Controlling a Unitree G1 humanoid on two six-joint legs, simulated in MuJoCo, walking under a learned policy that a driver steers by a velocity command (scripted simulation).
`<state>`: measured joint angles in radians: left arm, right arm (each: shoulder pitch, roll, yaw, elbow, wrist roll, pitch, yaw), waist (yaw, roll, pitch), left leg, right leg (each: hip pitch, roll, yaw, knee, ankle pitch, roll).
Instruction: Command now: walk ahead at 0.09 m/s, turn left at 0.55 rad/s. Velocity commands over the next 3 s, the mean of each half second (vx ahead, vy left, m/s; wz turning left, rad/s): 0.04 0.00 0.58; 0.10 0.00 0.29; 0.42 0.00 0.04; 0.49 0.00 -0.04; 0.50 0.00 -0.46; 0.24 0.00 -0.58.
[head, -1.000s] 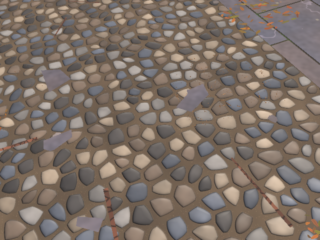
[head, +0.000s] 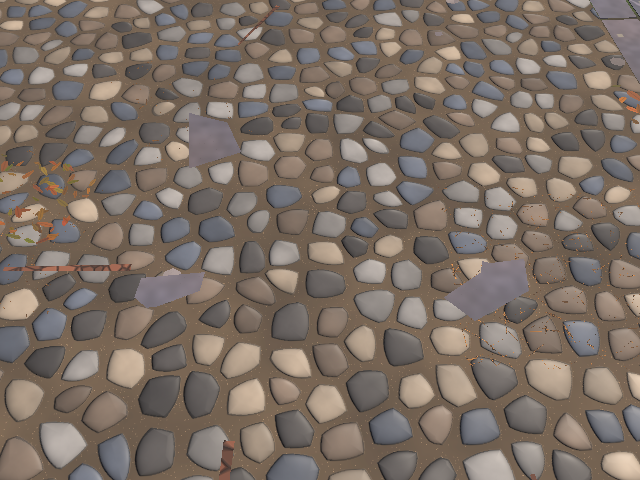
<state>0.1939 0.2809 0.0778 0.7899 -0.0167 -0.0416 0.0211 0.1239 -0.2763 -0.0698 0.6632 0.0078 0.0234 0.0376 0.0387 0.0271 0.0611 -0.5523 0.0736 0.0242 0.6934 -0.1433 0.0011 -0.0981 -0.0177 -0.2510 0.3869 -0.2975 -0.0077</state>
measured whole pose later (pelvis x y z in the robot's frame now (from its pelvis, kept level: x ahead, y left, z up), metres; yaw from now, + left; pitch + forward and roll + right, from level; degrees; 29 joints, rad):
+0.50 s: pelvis +0.07 -0.01 -0.01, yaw +18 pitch +2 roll -1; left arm 0.13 0.28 0.07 0.75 0.00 -0.01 0.01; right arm 0.16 -0.31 -0.09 0.58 0.01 0.05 -0.03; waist -0.01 0.03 0.02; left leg -0.43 -0.12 -0.19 0.58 -0.21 0.02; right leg -0.33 0.03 0.06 0.54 -0.24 0.02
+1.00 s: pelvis +0.09 +0.01 +0.01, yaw +25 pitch +1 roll +0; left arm 0.21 0.30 0.06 0.77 -0.02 -0.04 -0.01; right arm 0.32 -0.24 -0.04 0.68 0.00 -0.02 -0.01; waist -0.01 -0.04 -0.02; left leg -0.15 -0.02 -0.04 0.41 -0.29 0.04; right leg -0.48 -0.04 -0.02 0.96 -0.40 -0.01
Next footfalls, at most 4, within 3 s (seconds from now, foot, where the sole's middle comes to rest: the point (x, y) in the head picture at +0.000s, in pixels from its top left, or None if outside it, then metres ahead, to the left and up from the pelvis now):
0.06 left None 0.15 0.11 -0.77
0.48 right None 0.16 -0.12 -0.77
0.86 left None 0.04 0.11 -0.77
1.26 right None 0.35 -0.03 -0.77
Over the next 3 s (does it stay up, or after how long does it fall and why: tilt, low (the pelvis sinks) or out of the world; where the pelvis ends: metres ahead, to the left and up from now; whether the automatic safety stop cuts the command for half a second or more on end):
stays up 1.02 0.32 0.00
